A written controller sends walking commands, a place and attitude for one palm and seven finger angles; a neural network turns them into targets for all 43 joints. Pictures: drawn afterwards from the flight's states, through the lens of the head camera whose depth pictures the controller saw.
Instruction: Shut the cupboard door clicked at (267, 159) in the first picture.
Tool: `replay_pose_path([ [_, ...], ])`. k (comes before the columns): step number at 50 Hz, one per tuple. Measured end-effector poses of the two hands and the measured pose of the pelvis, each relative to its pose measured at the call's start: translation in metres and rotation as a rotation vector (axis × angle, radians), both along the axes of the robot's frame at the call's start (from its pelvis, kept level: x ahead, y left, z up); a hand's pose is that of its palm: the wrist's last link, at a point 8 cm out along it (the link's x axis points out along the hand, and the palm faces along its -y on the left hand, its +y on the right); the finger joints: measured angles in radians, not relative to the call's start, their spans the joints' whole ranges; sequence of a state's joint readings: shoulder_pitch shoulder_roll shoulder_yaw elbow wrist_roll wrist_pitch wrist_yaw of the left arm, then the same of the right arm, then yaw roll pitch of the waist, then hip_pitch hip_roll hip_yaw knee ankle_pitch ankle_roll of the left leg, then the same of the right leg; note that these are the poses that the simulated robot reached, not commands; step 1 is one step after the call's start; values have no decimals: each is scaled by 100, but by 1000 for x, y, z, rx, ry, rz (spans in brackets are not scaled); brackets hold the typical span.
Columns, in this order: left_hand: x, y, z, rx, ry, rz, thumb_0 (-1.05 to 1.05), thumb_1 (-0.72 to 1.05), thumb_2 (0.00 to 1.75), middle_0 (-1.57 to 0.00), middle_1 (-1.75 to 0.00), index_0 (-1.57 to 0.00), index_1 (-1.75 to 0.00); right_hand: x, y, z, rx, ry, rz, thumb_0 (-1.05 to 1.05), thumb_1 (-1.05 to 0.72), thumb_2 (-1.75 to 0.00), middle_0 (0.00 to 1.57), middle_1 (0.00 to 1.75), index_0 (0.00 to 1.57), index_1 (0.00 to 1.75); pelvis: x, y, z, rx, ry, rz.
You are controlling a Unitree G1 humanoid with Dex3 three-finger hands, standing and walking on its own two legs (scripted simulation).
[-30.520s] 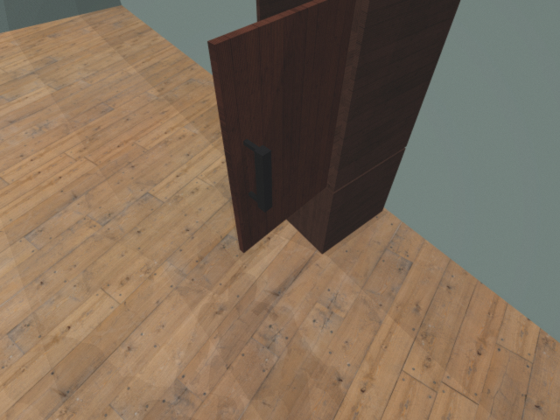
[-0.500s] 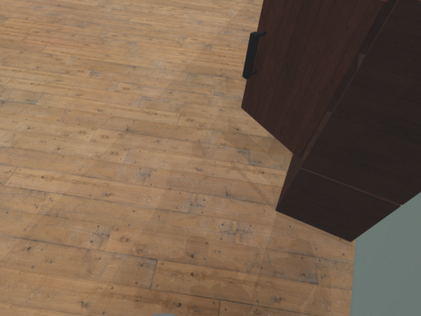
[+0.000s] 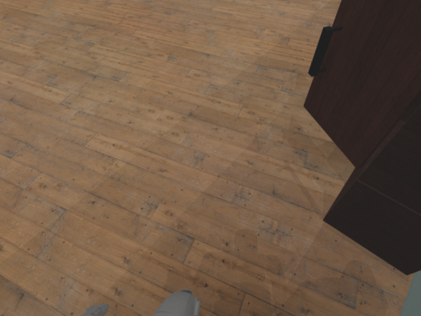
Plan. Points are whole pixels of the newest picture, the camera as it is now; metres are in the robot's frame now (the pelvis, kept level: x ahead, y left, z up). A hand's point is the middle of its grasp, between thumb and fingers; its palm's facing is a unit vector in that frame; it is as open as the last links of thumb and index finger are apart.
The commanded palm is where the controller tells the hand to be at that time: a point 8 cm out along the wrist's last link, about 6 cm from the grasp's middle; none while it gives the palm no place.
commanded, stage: walk to a spot facing it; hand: left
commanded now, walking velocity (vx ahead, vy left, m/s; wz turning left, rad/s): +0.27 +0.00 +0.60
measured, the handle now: (325, 51) +0.94 -0.39 -0.04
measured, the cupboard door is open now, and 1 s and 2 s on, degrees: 60 60 60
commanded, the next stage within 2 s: turn to face it in 1.40 s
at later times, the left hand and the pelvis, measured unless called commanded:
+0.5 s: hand out of the picture +0.09 +0.26 -0.15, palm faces +0.32 -0.91 -0.25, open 7.3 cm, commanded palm none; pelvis +0.09 +0.03 +0.00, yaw +18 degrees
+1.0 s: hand out of the picture +0.14 +0.19 -0.17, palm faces +0.63 -0.76 -0.15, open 7.3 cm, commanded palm none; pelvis +0.27 +0.08 +0.01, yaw +35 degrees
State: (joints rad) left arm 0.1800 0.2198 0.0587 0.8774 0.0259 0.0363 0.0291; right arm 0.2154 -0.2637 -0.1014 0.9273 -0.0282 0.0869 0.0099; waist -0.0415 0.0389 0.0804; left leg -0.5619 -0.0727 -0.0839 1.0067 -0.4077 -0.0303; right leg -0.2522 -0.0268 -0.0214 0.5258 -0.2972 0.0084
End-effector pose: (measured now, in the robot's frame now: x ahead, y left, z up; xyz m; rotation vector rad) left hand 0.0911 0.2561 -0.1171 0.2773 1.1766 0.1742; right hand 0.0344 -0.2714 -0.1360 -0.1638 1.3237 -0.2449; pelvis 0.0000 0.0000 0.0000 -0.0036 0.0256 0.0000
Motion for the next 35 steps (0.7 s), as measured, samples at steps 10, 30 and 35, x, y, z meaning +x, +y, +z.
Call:
replay_pose_path([
  [10, -69, 7, -12, -76, 48, 204, 0, 91, 89, -21, -30, -21, -30, 93, 26, 18, 0, -61, 251, 1, -91, -90, 20, 29, 19, 29, 18, 9, 4, 35, -8, 173],
  [30, 36, 43, -4, -13, -96, 349, 0, 91, 90, -20, -30, -20, -30, 195, 70, -22, 80, 28, 406, 1, -91, -90, 20, 30, 20, 30, 142, 20, -15, 43, -24, 362],
  [35, 49, 19, -3, -31, -73, 432, 0, 91, 90, -20, -30, -20, -30, 254, 74, -19, 73, 39, 460, 1, -91, -90, 20, 30, 20, 29, 176, 21, -8, 25, -25, 423],
])
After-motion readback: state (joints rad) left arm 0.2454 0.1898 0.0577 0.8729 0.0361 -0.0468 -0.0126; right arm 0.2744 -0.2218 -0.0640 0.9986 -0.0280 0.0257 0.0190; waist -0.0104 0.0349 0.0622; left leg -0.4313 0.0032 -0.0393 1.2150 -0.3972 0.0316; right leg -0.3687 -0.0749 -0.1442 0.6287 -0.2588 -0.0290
